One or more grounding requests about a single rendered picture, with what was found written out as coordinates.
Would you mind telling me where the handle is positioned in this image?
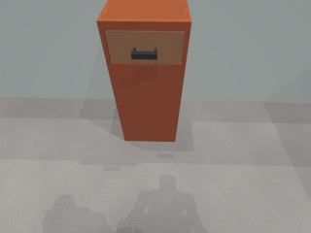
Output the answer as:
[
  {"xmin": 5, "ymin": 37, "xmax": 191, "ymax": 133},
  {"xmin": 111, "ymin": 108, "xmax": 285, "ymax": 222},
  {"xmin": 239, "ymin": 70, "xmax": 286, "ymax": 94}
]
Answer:
[{"xmin": 131, "ymin": 48, "xmax": 157, "ymax": 60}]

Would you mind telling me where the cabinet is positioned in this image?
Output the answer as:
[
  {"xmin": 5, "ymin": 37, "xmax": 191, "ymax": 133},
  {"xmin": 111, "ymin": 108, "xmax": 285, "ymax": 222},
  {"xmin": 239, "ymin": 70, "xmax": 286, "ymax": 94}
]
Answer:
[{"xmin": 96, "ymin": 0, "xmax": 191, "ymax": 142}]

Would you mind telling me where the drawer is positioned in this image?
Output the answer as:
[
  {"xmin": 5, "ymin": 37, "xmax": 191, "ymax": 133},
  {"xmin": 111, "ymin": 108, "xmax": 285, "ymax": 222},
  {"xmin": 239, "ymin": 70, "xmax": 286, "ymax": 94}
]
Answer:
[{"xmin": 104, "ymin": 30, "xmax": 185, "ymax": 64}]

